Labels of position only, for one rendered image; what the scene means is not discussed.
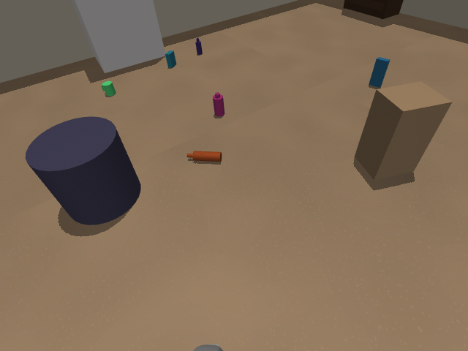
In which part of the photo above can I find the bookshelf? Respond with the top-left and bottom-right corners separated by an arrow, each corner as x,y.
343,0 -> 403,19

